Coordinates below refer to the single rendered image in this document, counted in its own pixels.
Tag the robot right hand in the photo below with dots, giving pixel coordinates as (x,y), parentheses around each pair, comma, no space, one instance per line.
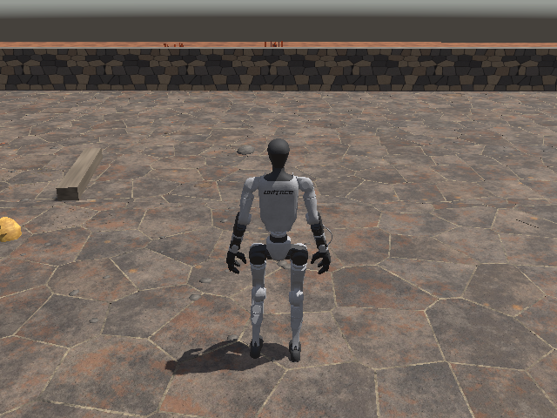
(325,262)

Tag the robot left forearm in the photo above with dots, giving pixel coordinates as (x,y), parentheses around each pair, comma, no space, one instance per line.
(237,236)

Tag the robot right thigh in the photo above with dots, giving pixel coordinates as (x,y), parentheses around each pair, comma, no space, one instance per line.
(299,257)

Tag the robot left hand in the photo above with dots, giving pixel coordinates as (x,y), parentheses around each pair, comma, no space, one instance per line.
(230,260)

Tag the right robot upper arm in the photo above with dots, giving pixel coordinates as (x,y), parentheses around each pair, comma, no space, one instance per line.
(306,185)

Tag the robot right forearm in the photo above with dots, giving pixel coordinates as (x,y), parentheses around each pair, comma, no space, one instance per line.
(319,235)

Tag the left robot upper arm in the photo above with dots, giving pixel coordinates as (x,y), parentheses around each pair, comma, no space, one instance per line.
(250,186)

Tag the robot head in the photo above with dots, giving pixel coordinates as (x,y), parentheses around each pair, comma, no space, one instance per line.
(278,151)

